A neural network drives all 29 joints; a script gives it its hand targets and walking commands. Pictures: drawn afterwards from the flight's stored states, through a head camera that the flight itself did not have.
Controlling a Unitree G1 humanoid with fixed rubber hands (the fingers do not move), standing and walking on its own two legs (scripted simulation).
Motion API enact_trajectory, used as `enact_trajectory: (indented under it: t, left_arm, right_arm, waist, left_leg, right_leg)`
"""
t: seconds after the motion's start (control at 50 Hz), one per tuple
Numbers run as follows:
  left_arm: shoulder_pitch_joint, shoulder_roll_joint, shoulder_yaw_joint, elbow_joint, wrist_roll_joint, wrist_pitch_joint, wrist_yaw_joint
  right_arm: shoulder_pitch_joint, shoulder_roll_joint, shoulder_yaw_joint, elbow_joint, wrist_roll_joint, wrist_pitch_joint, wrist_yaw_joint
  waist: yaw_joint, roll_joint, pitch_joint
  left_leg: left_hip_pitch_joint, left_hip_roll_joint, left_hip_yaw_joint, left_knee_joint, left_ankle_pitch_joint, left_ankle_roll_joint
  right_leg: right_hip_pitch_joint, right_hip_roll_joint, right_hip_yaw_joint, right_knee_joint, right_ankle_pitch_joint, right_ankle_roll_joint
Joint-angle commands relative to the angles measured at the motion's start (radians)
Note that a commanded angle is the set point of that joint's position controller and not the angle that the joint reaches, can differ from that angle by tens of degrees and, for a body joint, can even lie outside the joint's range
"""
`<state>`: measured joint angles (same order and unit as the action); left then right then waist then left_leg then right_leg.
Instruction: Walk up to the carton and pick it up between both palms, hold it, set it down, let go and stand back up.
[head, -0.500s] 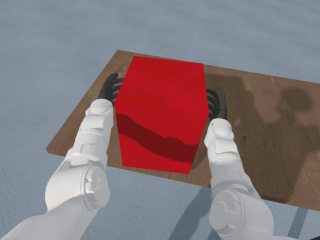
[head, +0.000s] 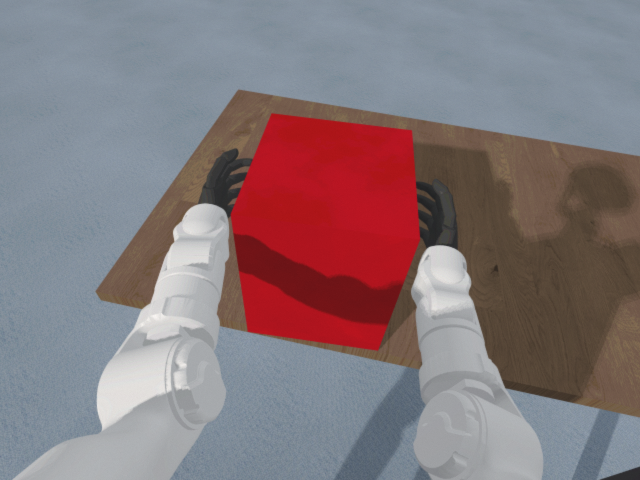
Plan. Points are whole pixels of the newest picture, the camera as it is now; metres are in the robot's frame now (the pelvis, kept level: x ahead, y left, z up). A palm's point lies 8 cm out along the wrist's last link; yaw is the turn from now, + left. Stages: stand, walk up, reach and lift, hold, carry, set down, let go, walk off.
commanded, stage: set down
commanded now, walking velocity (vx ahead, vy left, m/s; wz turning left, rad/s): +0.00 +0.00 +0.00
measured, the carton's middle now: (326, 235) +0.45 -0.01 +0.05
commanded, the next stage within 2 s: none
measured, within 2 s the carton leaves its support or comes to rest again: neither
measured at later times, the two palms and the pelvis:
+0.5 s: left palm (217, 210) +0.43 +0.14 +0.11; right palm (439, 246) +0.39 -0.15 +0.10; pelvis +0.00 +0.00 +0.00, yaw +0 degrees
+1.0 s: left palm (217, 211) +0.43 +0.14 +0.11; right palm (437, 247) +0.39 -0.15 +0.10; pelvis +0.00 +0.00 +0.00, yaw -1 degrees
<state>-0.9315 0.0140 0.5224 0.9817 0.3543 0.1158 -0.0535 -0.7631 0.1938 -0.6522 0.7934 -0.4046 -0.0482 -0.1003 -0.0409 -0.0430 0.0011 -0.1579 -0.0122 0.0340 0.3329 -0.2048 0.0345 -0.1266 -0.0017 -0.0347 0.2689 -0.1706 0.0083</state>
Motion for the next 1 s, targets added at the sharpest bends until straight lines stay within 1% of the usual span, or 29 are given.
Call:
enact_trajectory:
  t: [0.0,0.04,0.06,0.12,0.16,0.2,0.24,0.3,0.34,0.38,0.42,0.48,0.54,0.62,0.68,0.74,0.76,0.92,0.98]
  left_arm:
    - [-0.539,-0.418,-0.189,-0.029,-0.006,-0.028,-0.122]
    - [-0.519,-0.421,-0.179,-0.023,0.006,-0.027,-0.122]
    - [-0.512,-0.417,-0.172,-0.017,0.010,-0.026,-0.125]
    - [-0.495,-0.420,-0.171,-0.031,0.019,-0.028,-0.123]
    - [-0.487,-0.418,-0.173,-0.034,0.020,-0.030,-0.122]
    - [-0.475,-0.419,-0.166,-0.035,0.028,-0.031,-0.122]
    - [-0.461,-0.410,-0.151,-0.023,0.040,-0.026,-0.126]
    - [-0.442,-0.414,-0.142,-0.038,0.052,-0.026,-0.129]
    - [-0.442,-0.413,-0.146,-0.050,0.052,-0.030,-0.128]
    - [-0.435,-0.412,-0.139,-0.045,0.061,-0.029,-0.126]
    - [-0.413,-0.412,-0.126,-0.035,0.073,-0.026,-0.128]
    - [-0.397,-0.409,-0.123,-0.044,0.077,-0.026,-0.132]
    - [-0.386,-0.408,-0.119,-0.056,0.090,-0.028,-0.129]
    - [-0.372,-0.407,-0.109,-0.060,0.098,-0.026,-0.130]
    - [-0.349,-0.408,-0.107,-0.063,0.102,-0.023,-0.132]
    - [-0.336,-0.407,-0.106,-0.072,0.108,-0.027,-0.131]
    - [-0.330,-0.410,-0.105,-0.071,0.109,-0.027,-0.130]
    - [-0.311,-0.398,-0.092,-0.076,0.122,-0.027,-0.133]
    - [-0.304,-0.397,-0.094,-0.070,0.123,-0.029,-0.128]
  right_arm:
    - [-0.629,0.394,0.282,-0.028,-0.020,-0.052,0.149]
    - [-0.615,0.390,0.273,-0.026,-0.030,-0.053,0.152]
    - [-0.612,0.389,0.273,-0.031,-0.034,-0.054,0.152]
    - [-0.596,0.392,0.274,-0.036,-0.034,-0.057,0.154]
    - [-0.592,0.388,0.281,-0.046,-0.037,-0.064,0.155]
    - [-0.577,0.390,0.275,-0.039,-0.044,-0.064,0.156]
    - [-0.560,0.385,0.267,-0.032,-0.052,-0.058,0.156]
    - [-0.533,0.387,0.255,-0.034,-0.061,-0.058,0.156]
    - [-0.523,0.386,0.254,-0.040,-0.064,-0.062,0.156]
    - [-0.514,0.386,0.249,-0.030,-0.071,-0.063,0.156]
    - [-0.501,0.387,0.250,-0.031,-0.074,-0.059,0.157]
    - [-0.479,0.381,0.244,-0.037,-0.085,-0.059,0.155]
    - [-0.459,0.388,0.238,-0.031,-0.086,-0.060,0.157]
    - [-0.443,0.386,0.233,-0.031,-0.096,-0.060,0.157]
    - [-0.416,0.384,0.230,-0.025,-0.100,-0.059,0.154]
    - [-0.408,0.385,0.237,-0.037,-0.098,-0.062,0.154]
    - [-0.401,0.382,0.237,-0.031,-0.099,-0.061,0.154]
    - [-0.371,0.377,0.231,-0.034,-0.111,-0.055,0.152]
    - [-0.358,0.372,0.226,-0.026,-0.110,-0.055,0.151]
  waist:
    - [0.003,0.081,-0.468]
    - [0.005,0.084,-0.445]
    - [0.010,0.077,-0.439]
    - [0.013,0.087,-0.435]
    - [0.016,0.076,-0.436]
    - [0.017,0.077,-0.420]
    - [0.016,0.068,-0.392]
    - [0.014,0.075,-0.372]
    - [0.009,0.080,-0.374]
    - [0.012,0.081,-0.366]
    - [0.017,0.077,-0.344]
    - [0.011,0.067,-0.334]
    - [0.016,0.082,-0.323]
    - [0.018,0.078,-0.300]
    - [0.014,0.080,-0.282]
    - [0.020,0.078,-0.285]
    - [0.017,0.080,-0.282]
    - [0.020,0.080,-0.259]
    - [0.016,0.090,-0.258]
  left_leg:
    - [0.218,0.017,0.058,0.016,0.468,-0.086]
    - [0.213,0.019,0.060,0.013,0.466,-0.084]
    - [0.209,0.018,0.063,0.013,0.456,-0.080]
    - [0.210,0.019,0.062,0.012,0.459,-0.080]
    - [0.211,0.021,0.062,0.015,0.471,-0.077]
    - [0.204,0.020,0.064,0.010,0.455,-0.075]
    - [0.200,0.020,0.065,-0.001,0.432,-0.070]
    - [0.189,0.017,0.070,-0.008,0.415,-0.069]
    - [0.195,0.018,0.070,-0.004,0.423,-0.068]
    - [0.207,0.018,0.070,-0.002,0.429,-0.068]
    - [0.194,0.016,0.072,-0.008,0.409,-0.064]
    - [0.179,0.020,0.071,-0.017,0.399,-0.060]
    - [0.196,0.019,0.070,-0.009,0.417,-0.062]
    - [0.197,0.021,0.074,-0.009,0.411,-0.058]
    - [0.203,0.021,0.072,-0.002,0.425,-0.057]
    - [0.199,0.022,0.071,-0.004,0.431,-0.057]
    - [0.203,0.023,0.069,-0.004,0.436,-0.056]
    - [0.192,0.023,0.071,-0.005,0.414,-0.051]
    - [0.211,0.029,0.067,0.009,0.453,-0.055]
  right_leg:
    - [0.132,0.020,-0.091,0.026,0.367,0.058]
    - [0.128,0.021,-0.091,0.024,0.352,0.057]
    - [0.130,0.020,-0.089,0.021,0.349,0.057]
    - [0.125,0.021,-0.094,0.020,0.341,0.056]
    - [0.122,0.022,-0.096,0.018,0.342,0.056]
    - [0.124,0.022,-0.096,0.017,0.333,0.057]
    - [0.126,0.021,-0.094,0.010,0.318,0.059]
    - [0.130,0.020,-0.094,0.005,0.305,0.059]
    - [0.121,0.021,-0.096,0.006,0.301,0.060]
    - [0.102,0.021,-0.099,0.001,0.287,0.060]
    - [0.114,0.020,-0.097,-0.002,0.277,0.059]
    - [0.122,0.021,-0.099,0.000,0.282,0.063]
    - [0.104,0.022,-0.100,-0.002,0.270,0.061]
    - [0.092,0.024,-0.102,-0.007,0.243,0.062]
    - [0.080,0.026,-0.104,-0.010,0.241,0.061]
    - [0.077,0.028,-0.106,-0.006,0.244,0.063]
    - [0.073,0.028,-0.107,-0.008,0.241,0.063]
    - [0.064,0.028,-0.106,-0.010,0.216,0.063]
    - [0.038,0.032,-0.107,-0.011,0.207,0.062]
